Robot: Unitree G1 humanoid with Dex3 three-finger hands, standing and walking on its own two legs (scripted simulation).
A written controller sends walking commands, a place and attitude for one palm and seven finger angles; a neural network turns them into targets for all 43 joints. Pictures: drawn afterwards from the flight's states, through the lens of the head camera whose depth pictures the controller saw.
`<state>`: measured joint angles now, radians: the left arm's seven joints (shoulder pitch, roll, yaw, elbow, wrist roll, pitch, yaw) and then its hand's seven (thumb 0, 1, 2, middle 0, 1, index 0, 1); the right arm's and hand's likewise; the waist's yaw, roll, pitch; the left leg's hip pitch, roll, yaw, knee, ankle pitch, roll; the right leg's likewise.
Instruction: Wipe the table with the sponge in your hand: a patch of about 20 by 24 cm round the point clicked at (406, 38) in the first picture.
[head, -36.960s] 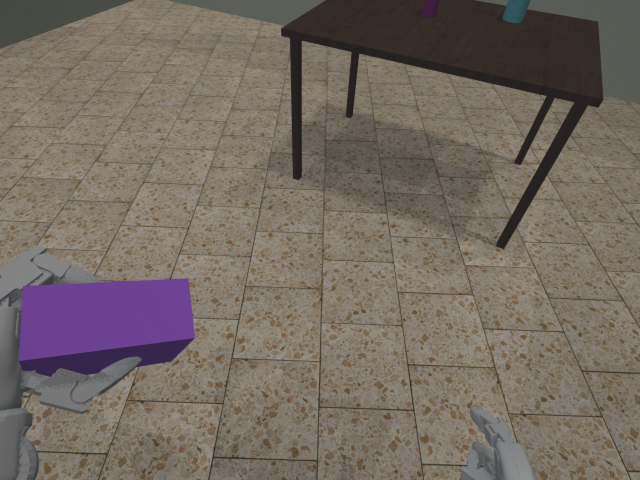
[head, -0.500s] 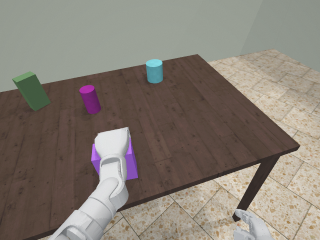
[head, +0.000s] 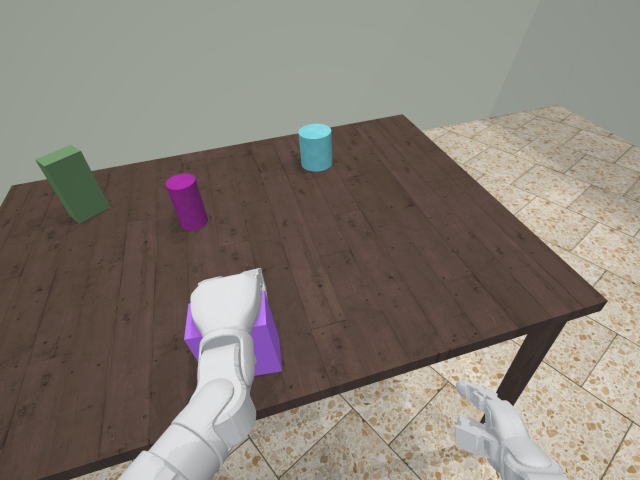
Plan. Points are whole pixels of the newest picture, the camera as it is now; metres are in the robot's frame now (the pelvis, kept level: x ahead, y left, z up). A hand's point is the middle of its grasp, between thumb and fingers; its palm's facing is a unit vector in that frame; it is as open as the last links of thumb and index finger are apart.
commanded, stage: wipe back along the third lane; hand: left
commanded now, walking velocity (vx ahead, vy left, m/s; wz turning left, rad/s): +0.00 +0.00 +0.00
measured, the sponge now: (240, 346) +0.31 +0.16 -0.01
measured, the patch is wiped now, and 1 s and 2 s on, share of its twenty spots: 1.00 1.00 1.00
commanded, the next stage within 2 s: slide back across to the middle lane in 0.64 s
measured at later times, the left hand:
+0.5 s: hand (239, 328) +0.30 +0.16 +0.04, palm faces +0.05 -0.11 -0.99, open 9.7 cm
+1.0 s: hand (232, 332) +0.29 +0.16 +0.05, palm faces +0.05 -0.13 -0.99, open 9.7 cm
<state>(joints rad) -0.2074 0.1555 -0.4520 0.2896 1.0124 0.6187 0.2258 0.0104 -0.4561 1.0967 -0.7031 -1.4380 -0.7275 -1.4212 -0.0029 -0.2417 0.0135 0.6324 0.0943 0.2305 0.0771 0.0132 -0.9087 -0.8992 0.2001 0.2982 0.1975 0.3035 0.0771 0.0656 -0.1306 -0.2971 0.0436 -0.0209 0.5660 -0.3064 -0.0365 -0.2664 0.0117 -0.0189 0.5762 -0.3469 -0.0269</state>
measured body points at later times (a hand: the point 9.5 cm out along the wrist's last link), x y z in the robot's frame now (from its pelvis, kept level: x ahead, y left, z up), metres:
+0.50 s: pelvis -0.01 +0.01 +0.00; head -0.04 -0.02 +0.45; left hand +0.29 +0.16 +0.10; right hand +0.22 -0.20 -0.08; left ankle -0.01 +0.15 -0.73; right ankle -0.03 -0.10 -0.73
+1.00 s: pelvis -0.01 +0.00 +0.00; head -0.05 -0.04 +0.45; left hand +0.28 +0.16 +0.10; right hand +0.22 -0.21 -0.08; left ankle -0.01 +0.15 -0.73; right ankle -0.03 -0.10 -0.73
